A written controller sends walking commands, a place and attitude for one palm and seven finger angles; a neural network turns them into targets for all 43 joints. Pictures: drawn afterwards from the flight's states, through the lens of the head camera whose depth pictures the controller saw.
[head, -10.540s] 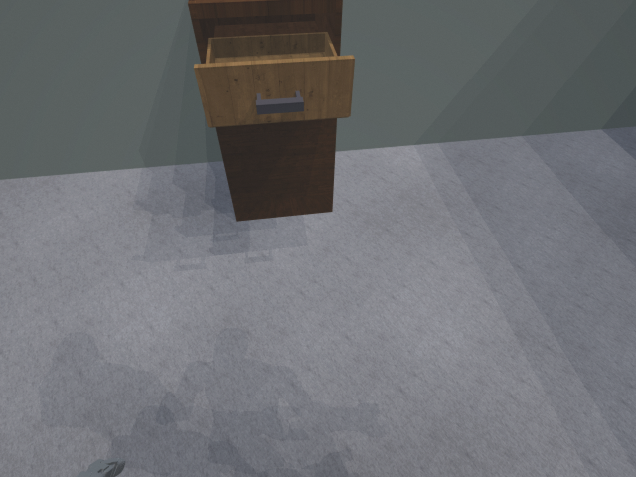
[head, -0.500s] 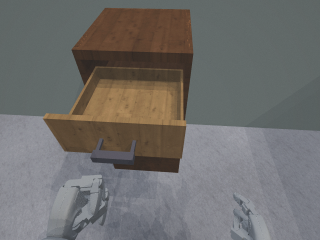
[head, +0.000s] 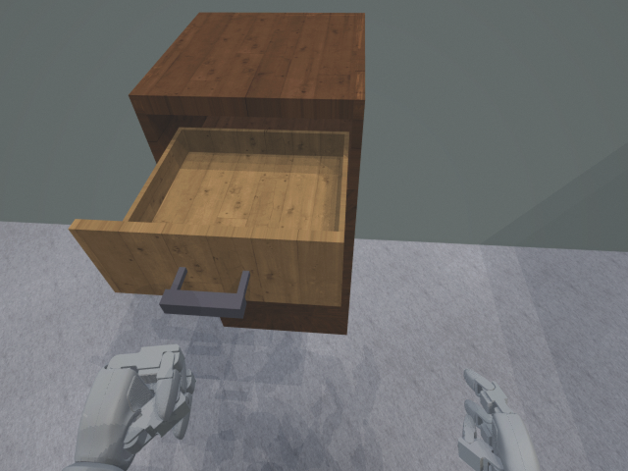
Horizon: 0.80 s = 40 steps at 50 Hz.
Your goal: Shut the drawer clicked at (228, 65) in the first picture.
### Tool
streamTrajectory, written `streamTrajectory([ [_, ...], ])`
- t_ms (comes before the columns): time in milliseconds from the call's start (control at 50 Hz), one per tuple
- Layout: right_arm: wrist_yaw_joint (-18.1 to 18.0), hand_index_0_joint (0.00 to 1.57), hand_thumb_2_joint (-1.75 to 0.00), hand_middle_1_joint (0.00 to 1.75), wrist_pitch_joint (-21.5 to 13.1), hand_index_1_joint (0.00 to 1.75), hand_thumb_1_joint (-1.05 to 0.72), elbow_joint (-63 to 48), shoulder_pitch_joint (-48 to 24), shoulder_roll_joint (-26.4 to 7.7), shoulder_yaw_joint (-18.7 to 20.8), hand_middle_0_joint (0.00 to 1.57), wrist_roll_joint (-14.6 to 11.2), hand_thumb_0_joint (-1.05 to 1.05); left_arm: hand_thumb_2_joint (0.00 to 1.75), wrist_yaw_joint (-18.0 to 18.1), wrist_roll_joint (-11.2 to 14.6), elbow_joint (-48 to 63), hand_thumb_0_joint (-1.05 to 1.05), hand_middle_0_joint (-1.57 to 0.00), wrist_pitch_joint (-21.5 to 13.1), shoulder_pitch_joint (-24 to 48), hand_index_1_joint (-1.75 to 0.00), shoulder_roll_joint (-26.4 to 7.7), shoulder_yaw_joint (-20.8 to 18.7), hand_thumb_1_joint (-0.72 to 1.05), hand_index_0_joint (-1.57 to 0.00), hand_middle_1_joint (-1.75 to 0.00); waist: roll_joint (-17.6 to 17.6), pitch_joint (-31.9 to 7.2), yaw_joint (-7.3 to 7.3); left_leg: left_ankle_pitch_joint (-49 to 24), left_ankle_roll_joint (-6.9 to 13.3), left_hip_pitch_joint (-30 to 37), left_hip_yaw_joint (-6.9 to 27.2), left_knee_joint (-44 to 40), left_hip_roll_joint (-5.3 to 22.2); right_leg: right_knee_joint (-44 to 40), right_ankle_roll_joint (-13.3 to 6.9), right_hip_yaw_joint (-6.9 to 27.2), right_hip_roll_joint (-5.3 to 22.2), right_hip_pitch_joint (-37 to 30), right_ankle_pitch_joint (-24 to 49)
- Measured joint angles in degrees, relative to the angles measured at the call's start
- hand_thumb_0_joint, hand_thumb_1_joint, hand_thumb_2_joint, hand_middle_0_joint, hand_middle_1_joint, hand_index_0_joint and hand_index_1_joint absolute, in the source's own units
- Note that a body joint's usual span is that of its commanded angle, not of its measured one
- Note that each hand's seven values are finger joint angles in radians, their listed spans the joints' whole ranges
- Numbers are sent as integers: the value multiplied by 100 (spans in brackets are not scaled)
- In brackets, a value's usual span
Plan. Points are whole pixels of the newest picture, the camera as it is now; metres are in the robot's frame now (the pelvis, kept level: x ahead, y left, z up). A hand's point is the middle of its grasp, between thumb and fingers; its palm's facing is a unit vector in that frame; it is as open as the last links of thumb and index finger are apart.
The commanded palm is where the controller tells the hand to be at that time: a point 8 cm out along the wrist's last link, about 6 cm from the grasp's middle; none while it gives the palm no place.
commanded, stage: bring the fist close to the handle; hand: left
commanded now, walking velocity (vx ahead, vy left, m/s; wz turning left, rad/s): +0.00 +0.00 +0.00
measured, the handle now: (208, 289) +0.36 +0.19 +0.02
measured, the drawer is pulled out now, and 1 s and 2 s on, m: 0.30 0.30 0.26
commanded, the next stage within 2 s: push the drawer shut in 1.20 s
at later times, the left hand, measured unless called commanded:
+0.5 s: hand (198, 368) +0.23 +0.16 +0.05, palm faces -0.02 -1.00 -0.04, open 3.3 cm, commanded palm +0.21 +0.21 +0.05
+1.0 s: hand (213, 361) +0.25 +0.15 +0.01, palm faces -0.05 -1.00 -0.02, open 3.3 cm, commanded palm +0.23 +0.21 +0.02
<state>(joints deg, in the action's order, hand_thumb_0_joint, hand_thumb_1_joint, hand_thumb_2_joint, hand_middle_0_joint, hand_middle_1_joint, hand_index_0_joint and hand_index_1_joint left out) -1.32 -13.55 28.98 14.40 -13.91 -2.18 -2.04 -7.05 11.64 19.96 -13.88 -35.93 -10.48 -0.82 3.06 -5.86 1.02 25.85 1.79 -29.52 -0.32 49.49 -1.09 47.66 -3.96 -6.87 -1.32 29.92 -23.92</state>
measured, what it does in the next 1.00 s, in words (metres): stands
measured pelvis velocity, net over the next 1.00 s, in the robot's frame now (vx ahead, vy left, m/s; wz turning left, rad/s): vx -0.01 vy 0.03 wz -0.02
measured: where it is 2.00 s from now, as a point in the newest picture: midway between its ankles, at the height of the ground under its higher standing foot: outside the picture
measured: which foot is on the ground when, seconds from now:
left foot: down 0.00-1.00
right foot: down 0.00-1.00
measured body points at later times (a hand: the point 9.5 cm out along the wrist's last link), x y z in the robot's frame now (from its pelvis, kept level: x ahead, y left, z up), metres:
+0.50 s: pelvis +0.00 +0.01 -0.01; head +0.05 +0.00 +0.43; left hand +0.22 +0.21 +0.05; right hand +0.17 -0.24 -0.09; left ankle -0.01 +0.10 -0.70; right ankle +0.01 -0.07 -0.70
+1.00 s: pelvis -0.01 +0.03 -0.04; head +0.06 +0.03 +0.41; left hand +0.25 +0.21 +0.02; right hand +0.16 -0.20 -0.12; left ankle -0.01 +0.10 -0.70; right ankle +0.01 -0.07 -0.70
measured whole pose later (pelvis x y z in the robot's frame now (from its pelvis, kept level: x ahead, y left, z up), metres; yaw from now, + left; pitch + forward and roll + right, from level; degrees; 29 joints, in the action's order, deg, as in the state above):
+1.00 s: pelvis -0.01 +0.03 -0.04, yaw -1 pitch +15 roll -2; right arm 0.2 -6.6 28.5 13.6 -13.7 -1.8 -0.6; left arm -3.8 8.9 -0.4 -20.9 -14.6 -9.2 0.7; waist 1.9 -7.9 -0.7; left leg 30.5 4.1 -47.6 -2.3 62.6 -1.7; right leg 60.3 -2.0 -5.4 -0.1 48.1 -27.5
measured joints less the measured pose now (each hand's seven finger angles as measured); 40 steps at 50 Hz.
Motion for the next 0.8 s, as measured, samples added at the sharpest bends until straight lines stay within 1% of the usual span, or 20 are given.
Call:
streamTrajectory([
  [100, -13, 20, -90, 30, -13, 30, -90, 79, -10, -25, -2, 20, 12, 2, 90, -83, 43, -431, 1, -141, -160, 359, -160, -61, -135, 90, -140, -160, -44, 15, -27, 3, -39, -126, 24, 48, 22, 46, -34, -26, -19, 122, -11],
  [200, -12, 20, -90, 30, -15, 30, -90, 179, 10, -62, 23, 20, 17, 2, 90, -162, 98, -838, 1, -141, -279, 698, -160, -67, -263, 90, -140, -160, -68, 21, -85, 14, -51, -240, 18, 82, 31, 85, -42, -20, -26, 244, -20],
  [320, -8, 20, -90, 30, 22, 30, -90, 235, 50, -94, 71, 20, 34, 2, 90, -208, 104, -1218, 1, -140, -404, 935, -160, -45, -309, 90, -140, -160, -103, 12, -153, 40, -28, -392, -24, 135, 19, 163, -21, 20, -11, 417, -44],
  [420, 8, 20, -90, 30, 43, 30, -90, 251, 36, -108, 94, 20, 62, 2, 90, -184, 91, -1516, 1, -140, -565, 1195, -160, -50, -327, 90, -140, -160, -134, 16, -177, 105, 10, -618, -62, 295, 7, 324, 5, 50, 9, 652, -95],
  [540, 55, 20, -90, 30, 97, 30, -90, 201, 16, -94, 96, 20, 97, 2, 90, -126, 44, -1716, 1, -140, -718, 1434, -160, 11, -232, 90, -140, -160, -133, -40, -195, 211, 69, -926, -97, 547, -24, 570, 55, 76, 51, 959, -185],
  [700, 98, 20, -90, 30, 285, 30, -90, 100, -70, -32, 52, 20, 145, 2, 90, 32, -118, -2044, 1, -140, -757, 1874, -160, 64, -91, 90, -140, -160, -151, -120, -188, 364, 140, -1406, -141, 963, -46, 963, 112, 102, 93, 1434, -313],
  [800, 134, 20, -90, 30, 401, 30, -90, 79, -100, 5, 50, 20, 162, 2, 90, 112, -150, -2168, 1, -140, -798, 2109, -160, 89, -61, 90, -140, -160, -141, -181, -178, 431, 172, -1647, -156, 1167, -51, 1139, 143, 108, 109, 1664, -359],
])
